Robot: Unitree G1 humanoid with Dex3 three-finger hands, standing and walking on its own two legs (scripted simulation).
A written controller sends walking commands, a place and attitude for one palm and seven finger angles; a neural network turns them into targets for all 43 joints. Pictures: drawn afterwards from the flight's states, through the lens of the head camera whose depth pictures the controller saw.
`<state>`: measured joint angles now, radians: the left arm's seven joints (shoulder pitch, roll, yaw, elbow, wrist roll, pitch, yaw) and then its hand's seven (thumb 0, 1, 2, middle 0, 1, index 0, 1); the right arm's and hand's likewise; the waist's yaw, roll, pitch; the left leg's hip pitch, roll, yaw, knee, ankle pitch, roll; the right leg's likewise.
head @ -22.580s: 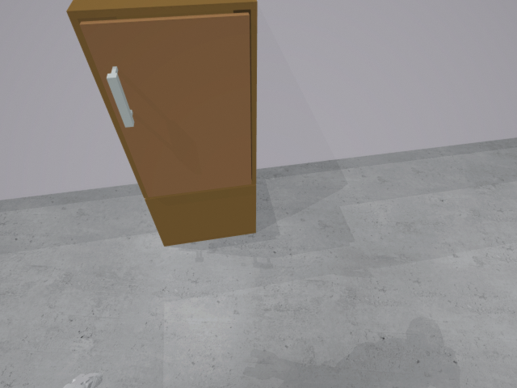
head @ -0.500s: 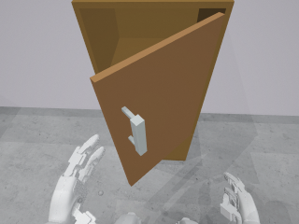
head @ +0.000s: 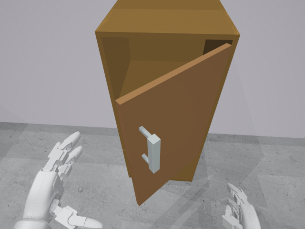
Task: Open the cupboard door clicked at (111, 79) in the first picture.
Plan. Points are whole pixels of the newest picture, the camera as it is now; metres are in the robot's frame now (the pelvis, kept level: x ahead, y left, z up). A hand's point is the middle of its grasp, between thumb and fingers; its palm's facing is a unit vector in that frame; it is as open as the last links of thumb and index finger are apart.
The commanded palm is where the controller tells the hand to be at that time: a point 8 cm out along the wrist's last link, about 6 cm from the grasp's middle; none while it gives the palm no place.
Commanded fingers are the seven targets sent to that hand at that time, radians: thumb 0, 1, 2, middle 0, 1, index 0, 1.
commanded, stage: draw the hand back to the body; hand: left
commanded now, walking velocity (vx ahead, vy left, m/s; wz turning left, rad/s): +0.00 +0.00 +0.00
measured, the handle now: (148, 150) +0.31 +0.05 +0.06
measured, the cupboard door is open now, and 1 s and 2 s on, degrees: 45 45 45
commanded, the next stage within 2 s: step back with the hand held close in 1.00 s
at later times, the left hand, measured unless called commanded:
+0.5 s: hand (34, 157) +0.20 +0.24 +0.19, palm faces +0.37 -0.84 -0.40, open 10.5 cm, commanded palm +0.15 +0.29 +0.20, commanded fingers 0.00 0.73 0.82 -0.19 -0.30 -0.19 -0.30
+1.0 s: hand (29, 151) +0.20 +0.24 +0.20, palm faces +0.43 -0.81 -0.40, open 7.5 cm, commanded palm +0.15 +0.28 +0.22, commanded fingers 0.00 0.90 0.90 -0.20 -0.30 -0.20 -0.30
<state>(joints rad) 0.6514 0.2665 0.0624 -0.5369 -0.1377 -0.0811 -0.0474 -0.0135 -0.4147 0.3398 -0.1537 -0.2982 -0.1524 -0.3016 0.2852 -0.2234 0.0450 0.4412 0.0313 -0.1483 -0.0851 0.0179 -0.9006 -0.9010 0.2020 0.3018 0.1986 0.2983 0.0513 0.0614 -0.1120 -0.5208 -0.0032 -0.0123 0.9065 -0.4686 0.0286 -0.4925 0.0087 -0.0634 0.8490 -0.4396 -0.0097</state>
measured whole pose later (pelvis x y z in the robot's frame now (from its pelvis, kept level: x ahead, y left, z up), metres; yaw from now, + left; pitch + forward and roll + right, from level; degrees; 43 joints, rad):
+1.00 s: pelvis +0.01 -0.01 +0.05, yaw -1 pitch -5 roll -1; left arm 0.48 0.34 0.32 -0.40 -0.06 -0.08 0.11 0.01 0.88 0.90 -0.21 -0.30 -0.21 -0.30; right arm 0.19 -0.23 0.02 0.65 0.00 -0.11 -0.08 0.02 -0.90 -0.90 0.20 0.30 0.20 0.30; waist 0.07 0.07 0.04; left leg -0.08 0.00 0.02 0.42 -0.25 0.01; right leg -0.07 0.03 -0.03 0.38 -0.22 -0.02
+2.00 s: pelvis -0.10 +0.01 +0.02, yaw +2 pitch -2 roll -1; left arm 0.50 0.41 0.47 -0.53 0.02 -0.24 0.15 0.01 0.89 0.90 -0.21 -0.30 -0.21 -0.30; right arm 0.23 -0.20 0.00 0.57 0.00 -0.10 -0.08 0.02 -0.90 -0.90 0.20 0.30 0.20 0.30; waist 0.00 0.01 0.08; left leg -0.46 0.00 0.05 0.69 -0.23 0.06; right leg -0.40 0.04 0.04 0.66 -0.23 0.01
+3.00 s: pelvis -0.29 +0.00 +0.04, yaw -7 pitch +0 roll +1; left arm 0.60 0.41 0.41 -0.48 -0.02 -0.24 0.14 0.01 0.89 0.90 -0.21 -0.30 -0.21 -0.30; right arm 0.29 -0.21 -0.01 0.67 -0.01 -0.11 -0.07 0.02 -0.90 -0.90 0.20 0.30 0.20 0.30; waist 0.00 -0.03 -0.04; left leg -0.48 0.00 0.03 0.93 -0.33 0.00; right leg -0.21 0.01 -0.02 0.50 -0.29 -0.05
